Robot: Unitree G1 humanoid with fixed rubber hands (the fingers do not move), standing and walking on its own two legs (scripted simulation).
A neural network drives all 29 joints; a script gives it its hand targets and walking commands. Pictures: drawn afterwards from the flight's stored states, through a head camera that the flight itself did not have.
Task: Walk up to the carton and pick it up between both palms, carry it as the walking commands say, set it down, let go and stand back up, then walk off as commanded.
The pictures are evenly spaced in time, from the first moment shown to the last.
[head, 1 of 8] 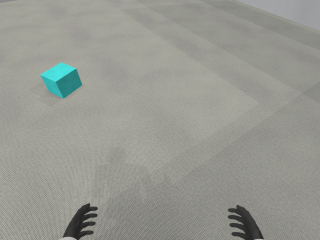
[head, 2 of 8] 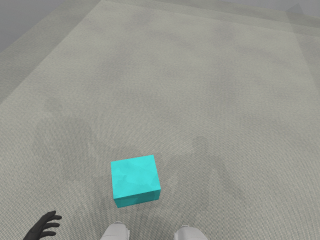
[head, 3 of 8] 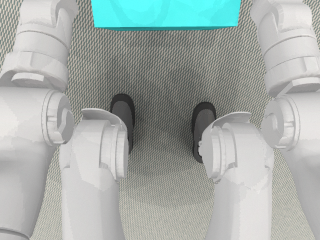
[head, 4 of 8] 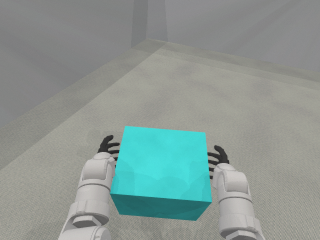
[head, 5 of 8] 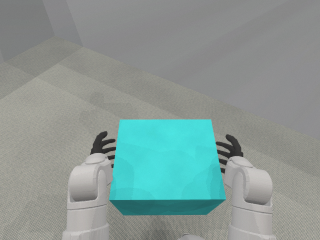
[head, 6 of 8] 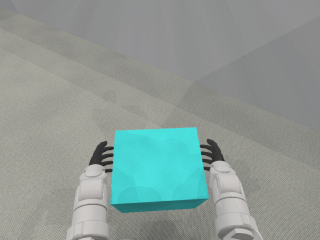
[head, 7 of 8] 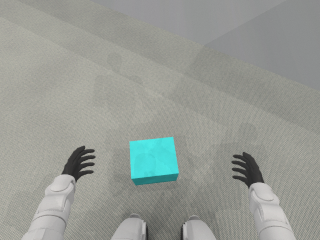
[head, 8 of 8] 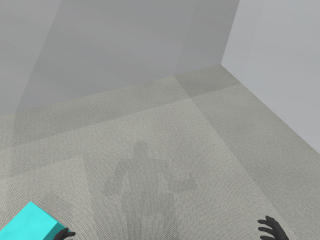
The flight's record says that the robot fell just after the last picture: no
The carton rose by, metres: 0.67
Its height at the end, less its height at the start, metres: +0.00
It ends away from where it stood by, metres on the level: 2.50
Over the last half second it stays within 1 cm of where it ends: yes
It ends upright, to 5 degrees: yes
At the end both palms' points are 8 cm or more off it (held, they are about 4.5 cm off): yes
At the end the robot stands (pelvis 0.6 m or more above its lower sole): yes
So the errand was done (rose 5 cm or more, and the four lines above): yes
